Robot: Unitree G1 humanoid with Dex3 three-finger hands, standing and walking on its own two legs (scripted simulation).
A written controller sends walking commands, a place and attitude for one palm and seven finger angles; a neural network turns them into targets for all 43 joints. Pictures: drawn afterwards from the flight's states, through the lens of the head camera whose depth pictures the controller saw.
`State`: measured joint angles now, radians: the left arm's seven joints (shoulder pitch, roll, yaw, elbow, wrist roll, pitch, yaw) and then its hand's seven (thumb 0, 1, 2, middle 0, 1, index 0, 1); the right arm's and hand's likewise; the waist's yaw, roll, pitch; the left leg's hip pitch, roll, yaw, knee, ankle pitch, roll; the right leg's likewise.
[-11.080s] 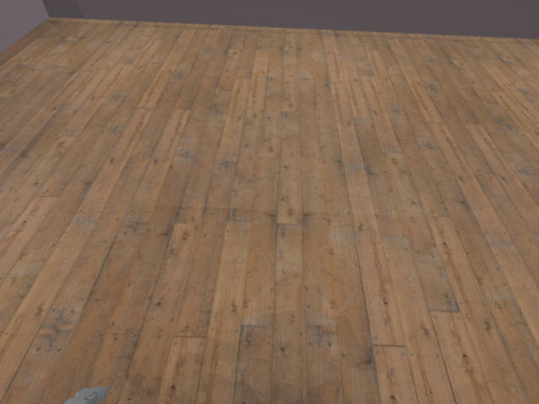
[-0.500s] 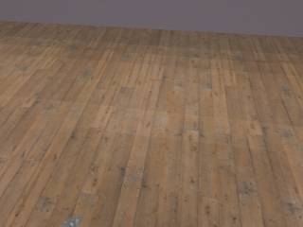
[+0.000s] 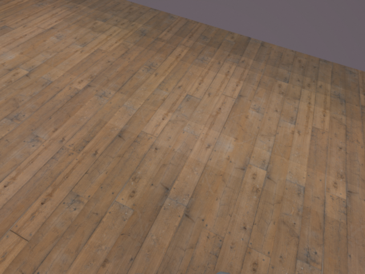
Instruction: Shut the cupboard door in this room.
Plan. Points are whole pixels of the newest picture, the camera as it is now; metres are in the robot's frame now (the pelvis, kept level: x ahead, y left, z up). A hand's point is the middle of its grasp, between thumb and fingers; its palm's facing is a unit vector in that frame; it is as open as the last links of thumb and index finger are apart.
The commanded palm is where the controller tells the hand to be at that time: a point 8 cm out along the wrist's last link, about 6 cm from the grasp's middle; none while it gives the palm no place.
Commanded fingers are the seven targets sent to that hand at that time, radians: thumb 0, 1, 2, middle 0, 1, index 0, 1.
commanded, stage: turn or walk to find it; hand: left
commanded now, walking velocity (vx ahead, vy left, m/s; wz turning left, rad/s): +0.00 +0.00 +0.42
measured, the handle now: out of the picture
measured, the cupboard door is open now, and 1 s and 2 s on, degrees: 100 100 100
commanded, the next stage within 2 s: none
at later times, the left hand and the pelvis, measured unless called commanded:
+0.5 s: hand out of the picture +0.04 +0.17 -0.13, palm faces +0.21 -0.94 -0.28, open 7.4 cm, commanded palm none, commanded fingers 0.00 0.90 0.90 -0.20 -0.30 -0.20 -0.30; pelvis -0.02 -0.04 +0.01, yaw +12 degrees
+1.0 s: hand out of the picture -0.11 +0.20 -0.17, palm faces +0.46 -0.85 -0.24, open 7.4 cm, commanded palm none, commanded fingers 0.00 0.90 0.90 -0.20 -0.30 -0.20 -0.30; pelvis -0.05 -0.01 +0.01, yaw +25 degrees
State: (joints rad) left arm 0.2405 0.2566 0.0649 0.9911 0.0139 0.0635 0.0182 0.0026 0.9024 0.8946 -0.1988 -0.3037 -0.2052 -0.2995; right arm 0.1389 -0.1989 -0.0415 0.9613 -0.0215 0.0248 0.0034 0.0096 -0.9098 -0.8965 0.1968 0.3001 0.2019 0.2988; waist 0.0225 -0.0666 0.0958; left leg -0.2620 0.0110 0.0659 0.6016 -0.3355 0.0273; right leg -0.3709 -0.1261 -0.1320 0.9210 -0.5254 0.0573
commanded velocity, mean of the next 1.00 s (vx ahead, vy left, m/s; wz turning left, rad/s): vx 0.00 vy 0.00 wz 0.42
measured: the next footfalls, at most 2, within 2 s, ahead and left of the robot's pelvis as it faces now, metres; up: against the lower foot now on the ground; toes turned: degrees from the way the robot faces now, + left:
right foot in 0.36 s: +0.04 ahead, -0.13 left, +0.00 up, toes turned +4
left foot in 0.82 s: -0.05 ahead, +0.10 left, +0.00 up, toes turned +26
